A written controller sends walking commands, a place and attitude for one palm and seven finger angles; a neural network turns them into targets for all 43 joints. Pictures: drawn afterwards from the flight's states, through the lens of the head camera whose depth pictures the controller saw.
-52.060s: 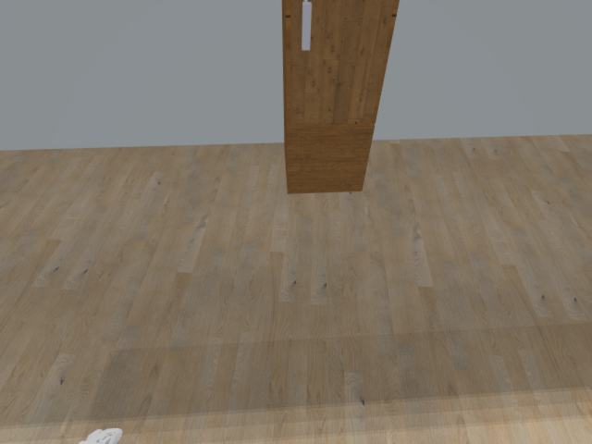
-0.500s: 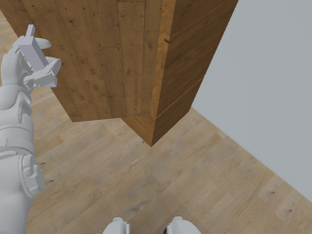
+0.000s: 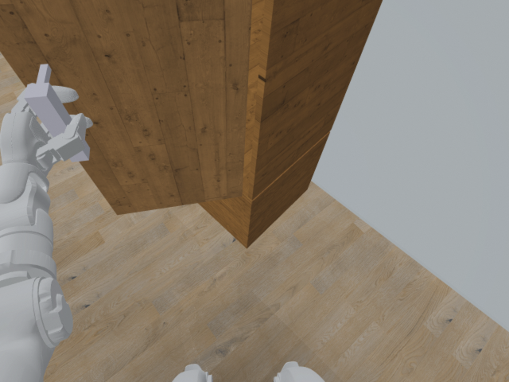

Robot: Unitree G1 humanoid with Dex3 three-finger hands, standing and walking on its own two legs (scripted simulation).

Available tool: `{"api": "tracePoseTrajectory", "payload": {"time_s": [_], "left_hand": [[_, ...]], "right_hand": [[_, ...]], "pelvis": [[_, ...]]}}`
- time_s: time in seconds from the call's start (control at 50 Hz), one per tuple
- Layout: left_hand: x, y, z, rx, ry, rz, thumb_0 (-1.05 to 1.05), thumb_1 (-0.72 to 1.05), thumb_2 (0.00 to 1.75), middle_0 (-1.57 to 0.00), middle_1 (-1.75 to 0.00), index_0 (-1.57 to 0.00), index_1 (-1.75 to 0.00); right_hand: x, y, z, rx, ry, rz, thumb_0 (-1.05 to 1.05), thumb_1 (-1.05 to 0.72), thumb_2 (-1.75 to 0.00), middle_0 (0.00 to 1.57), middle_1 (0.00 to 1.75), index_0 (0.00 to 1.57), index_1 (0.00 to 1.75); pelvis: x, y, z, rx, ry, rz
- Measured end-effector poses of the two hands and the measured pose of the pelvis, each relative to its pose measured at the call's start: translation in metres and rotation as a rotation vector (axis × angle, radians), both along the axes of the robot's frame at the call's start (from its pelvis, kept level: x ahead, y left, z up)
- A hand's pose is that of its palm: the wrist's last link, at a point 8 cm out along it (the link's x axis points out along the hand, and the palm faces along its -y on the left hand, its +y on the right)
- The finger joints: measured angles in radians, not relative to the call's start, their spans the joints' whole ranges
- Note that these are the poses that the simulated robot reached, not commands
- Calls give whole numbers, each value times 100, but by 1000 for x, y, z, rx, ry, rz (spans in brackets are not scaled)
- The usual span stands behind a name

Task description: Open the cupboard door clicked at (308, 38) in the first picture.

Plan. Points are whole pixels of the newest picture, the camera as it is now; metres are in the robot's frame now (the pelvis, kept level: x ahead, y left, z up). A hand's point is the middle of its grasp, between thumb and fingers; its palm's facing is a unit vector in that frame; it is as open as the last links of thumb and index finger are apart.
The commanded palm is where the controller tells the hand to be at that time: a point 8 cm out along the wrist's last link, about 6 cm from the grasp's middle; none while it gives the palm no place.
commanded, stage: pull the door open along its arc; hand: left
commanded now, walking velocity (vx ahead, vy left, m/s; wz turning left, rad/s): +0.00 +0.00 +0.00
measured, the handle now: (63, 115) +0.51 +0.28 +0.09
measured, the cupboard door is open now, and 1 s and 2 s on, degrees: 55 100 100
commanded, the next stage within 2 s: open thumb and fingers to let go in 0.84 s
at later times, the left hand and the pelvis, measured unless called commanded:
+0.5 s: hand (117, 207) +0.34 +0.17 +0.10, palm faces +0.41 -0.91 +0.07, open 6.6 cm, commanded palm +0.28 +0.21 +0.09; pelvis +0.00 -0.01 +0.01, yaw +2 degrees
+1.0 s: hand (181, 240) +0.29 +0.08 +0.10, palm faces +0.51 -0.86 -0.01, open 6.7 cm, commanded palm +0.24 +0.12 +0.09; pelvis +0.01 -0.04 +0.02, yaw +5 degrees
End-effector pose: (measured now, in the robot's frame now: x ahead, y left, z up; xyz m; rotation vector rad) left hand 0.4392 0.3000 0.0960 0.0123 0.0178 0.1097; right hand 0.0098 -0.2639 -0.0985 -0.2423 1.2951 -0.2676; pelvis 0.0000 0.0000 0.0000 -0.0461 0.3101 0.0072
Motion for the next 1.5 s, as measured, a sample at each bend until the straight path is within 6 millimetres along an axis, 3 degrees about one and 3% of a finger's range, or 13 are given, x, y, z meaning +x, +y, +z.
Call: {"api": "tracePoseTrajectory", "payload": {"time_s": [0.12, 0.26, 0.4, 0.52, 0.66, 0.86, 1.0, 1.12, 1.32, 1.5], "left_hand": [[-26, -8, -1, -6, -13, -18, 0, 65, 71, -34, -135, -34, -135], [-72, -28, -2, -19, -32, -48, 0, 63, 68, -34, -135, -34, -135], [-114, -65, -4, -98, -57, 171, 3, 61, 71, -31, -134, -35, -129], [-141, -99, 0, -69, -36, 338, 2, 61, 74, -31, -134, -34, -129], [-167, -138, 4, -18, -6, 409, 2, 63, 74, -29, -131, -31, -131], [-191, -180, 5, -25, 7, 402, 2, 63, 71, -28, -131, -31, -132], [-191, -181, 5, -2, 6, 431, 1, 62, 74, -28, -131, -28, -133], [-190, -178, 5, 5, -1, 413, 1, 56, 74, -32, -130, -32, -133], [-188, -177, 4, -3, 7, 400, 1, 12, 57, -33, -126, -34, -127], [-187, -176, 4, 10, 4, 388, 0, -34, 37, -30, -117, -30, -118]], "right_hand": [[26, 0, 4, 23, -84, -2, 1, -90, -90, 20, 30, 21, 30], [78, 7, 13, 57, -251, 53, 1, -90, -90, 20, 30, 21, 30], [135, 24, 21, 114, -414, 160, 1, -91, -90, 20, 30, 20, 30], [161, 39, 24, 156, -471, 247, 1, -91, -90, 20, 30, 20, 30], [164, 42, 24, 172, -464, 278, 1, -90, -90, 20, 30, 21, 30], [154, 18, 22, 131, -431, 272, 1, -90, -90, 20, 30, 21, 30], [159, 9, 22, 112, -424, 272, 1, -90, -90, 20, 30, 20, 30], [168, 13, 21, 111, -421, 281, 1, -91, -90, 20, 30, 20, 30], [179, 36, 23, 145, -453, 297, 1, -90, -90, 20, 30, 20, 30], [174, 47, 22, 158, -452, 300, 1, -90, -90, 20, 30, 21, 30]], "pelvis": [[8, -2, 6, 7, -29, -9], [13, -2, 11, 16, -73, -8], [8, -4, 13, 28, -107, 10], [3, -11, 13, 38, -139, 30], [2, -21, 15, 47, -179, 47], [3, -34, 17, 57, -214, 62], [7, -38, 17, 61, -213, 68], [8, -37, 17, 61, -208, 73], [7, -29, 16, 57, -205, 74], [1, -23, 13, 50, -210, 73]]}}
